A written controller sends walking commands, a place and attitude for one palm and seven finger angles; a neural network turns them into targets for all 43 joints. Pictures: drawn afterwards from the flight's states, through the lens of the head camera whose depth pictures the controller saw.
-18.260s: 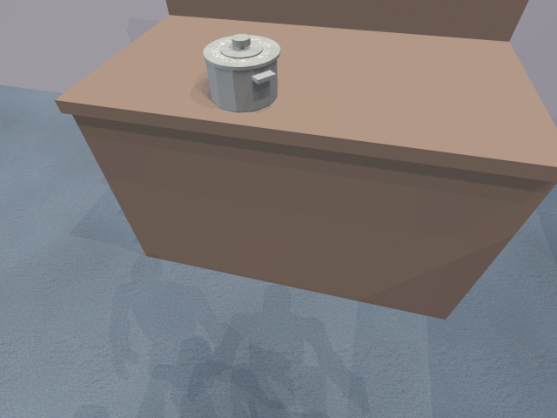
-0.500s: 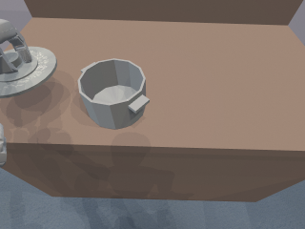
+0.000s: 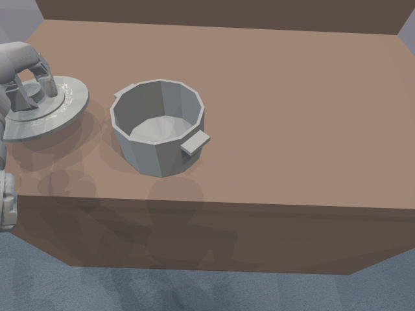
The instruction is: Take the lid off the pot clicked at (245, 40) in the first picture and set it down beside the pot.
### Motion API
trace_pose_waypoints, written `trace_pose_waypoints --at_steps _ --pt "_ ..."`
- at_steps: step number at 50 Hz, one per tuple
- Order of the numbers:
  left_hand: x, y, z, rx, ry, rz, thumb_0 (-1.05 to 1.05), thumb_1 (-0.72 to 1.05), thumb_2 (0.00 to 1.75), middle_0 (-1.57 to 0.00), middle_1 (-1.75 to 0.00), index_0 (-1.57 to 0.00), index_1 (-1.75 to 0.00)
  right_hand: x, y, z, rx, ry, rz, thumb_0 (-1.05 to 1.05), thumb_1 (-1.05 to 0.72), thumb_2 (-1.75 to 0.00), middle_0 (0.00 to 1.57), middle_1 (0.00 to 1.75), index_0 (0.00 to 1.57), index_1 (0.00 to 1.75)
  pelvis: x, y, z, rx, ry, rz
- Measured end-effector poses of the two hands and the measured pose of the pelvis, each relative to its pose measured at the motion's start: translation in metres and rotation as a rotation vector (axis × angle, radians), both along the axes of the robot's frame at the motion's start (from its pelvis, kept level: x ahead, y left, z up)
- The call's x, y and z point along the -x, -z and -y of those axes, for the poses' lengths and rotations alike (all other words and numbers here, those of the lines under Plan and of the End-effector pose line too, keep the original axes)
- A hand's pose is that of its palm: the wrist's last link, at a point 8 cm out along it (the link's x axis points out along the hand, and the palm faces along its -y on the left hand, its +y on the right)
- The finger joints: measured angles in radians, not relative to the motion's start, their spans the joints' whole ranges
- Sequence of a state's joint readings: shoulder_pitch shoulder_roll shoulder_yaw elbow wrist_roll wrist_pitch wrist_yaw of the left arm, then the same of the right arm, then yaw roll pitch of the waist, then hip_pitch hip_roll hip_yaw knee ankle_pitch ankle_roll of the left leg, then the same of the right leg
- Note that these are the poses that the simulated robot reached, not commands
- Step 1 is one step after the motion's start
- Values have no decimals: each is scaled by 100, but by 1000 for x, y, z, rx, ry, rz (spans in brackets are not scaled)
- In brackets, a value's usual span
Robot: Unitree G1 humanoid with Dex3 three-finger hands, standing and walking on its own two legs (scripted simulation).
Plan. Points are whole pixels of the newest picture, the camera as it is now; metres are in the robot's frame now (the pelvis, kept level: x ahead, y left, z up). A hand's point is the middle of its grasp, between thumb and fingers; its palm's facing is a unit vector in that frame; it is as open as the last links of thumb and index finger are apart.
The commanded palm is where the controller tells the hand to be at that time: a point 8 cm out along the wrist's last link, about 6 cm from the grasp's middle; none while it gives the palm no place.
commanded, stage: lower the lid onto the table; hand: left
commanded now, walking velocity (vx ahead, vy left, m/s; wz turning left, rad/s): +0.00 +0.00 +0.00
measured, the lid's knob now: (29, 93) +0.49 +0.31 +0.15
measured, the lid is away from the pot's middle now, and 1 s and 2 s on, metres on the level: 0.23 0.22 0.22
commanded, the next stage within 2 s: open the fingers wide in 1.46 s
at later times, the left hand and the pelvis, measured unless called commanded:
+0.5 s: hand (36, 109) +0.46 +0.30 +0.13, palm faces -0.44 -0.15 -0.89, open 6.9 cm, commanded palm +0.48 +0.30 +0.21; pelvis +0.00 +0.00 +0.00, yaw +0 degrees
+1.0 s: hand (49, 119) +0.47 +0.29 +0.10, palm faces -0.49 -0.15 -0.86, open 6.9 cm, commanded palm +0.50 +0.30 +0.17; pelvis +0.00 +0.00 -0.01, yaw -1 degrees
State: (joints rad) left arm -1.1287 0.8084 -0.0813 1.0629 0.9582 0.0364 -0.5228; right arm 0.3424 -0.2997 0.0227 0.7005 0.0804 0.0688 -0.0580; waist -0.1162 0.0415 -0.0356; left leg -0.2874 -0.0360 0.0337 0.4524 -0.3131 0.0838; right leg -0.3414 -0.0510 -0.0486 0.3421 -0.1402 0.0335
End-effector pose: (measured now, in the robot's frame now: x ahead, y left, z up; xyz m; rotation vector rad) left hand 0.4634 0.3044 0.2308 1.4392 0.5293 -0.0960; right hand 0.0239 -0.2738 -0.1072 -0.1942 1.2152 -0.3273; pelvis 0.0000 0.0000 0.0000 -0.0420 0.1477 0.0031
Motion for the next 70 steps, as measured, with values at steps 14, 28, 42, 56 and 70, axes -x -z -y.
trace_pose_waypoints --at_steps 14,28,42,56,70 --pt "-6 20 4 15 35 -23 5 20 93 -64 -86 -79 -92 1 1 -4 -5 7 -17 0 -91 -90 20 30 20 30 -3 1 -3 3 0 -12" --pt "-5 44 1 19 35 -83 5 20 93 -64 -86 -79 -92 4 1 0 14 14 -39 0 -91 -90 20 30 20 30 -3 3 -2 5 1 -25" --pt "-14 61 8 37 59 -100 5 20 93 -64 -86 -79 -92 24 2 3 27 53 -87 0 -91 -90 20 30 20 30 -4 6 0 6 9 -47" --pt "-14 82 5 36 48 -141 5 20 93 -63 -86 -79 -92 42 5 4 29 84 -142 0 -91 -90 20 30 20 30 -2 9 3 8 16 -71" --pt "-11 86 1 52 45 -117 6 20 92 -63 -87 -80 -93 49 8 8 35 100 -153 0 -91 -90 20 30 20 30 3 14 5 9 21 -90"
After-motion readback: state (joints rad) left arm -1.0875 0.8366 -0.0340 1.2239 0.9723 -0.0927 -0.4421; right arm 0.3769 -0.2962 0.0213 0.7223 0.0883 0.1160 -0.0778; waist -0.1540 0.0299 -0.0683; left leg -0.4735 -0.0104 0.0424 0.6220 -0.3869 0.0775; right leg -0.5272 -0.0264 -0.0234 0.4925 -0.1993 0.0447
